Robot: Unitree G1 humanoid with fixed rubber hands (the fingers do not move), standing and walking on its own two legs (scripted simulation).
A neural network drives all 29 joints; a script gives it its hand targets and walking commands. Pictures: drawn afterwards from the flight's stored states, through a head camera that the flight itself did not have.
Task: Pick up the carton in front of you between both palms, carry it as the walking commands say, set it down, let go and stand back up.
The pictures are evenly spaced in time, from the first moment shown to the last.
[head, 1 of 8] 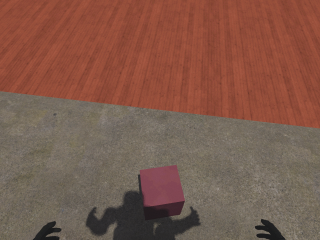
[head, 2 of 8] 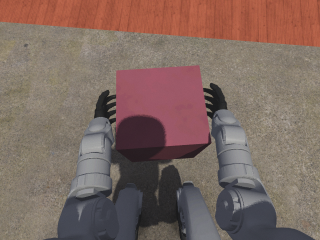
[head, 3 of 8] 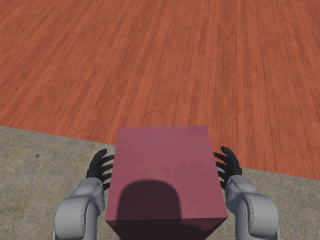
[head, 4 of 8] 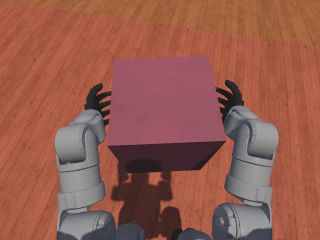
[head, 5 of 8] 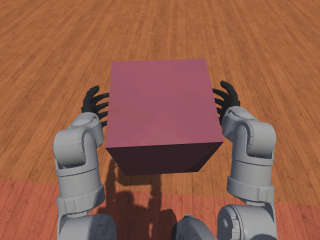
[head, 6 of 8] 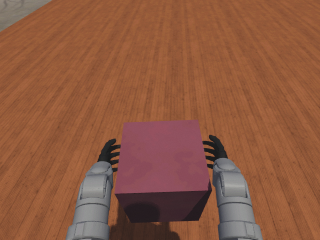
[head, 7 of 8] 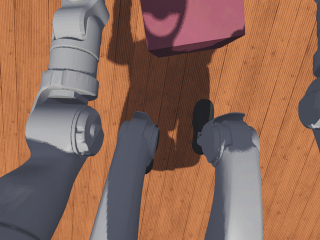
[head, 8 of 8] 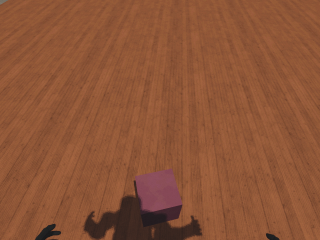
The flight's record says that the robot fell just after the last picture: no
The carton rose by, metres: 1.19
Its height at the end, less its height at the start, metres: +0.47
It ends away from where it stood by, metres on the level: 4.89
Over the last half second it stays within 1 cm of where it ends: yes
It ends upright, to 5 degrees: yes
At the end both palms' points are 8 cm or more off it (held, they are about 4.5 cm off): yes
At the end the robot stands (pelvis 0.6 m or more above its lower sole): yes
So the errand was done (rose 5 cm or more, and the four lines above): yes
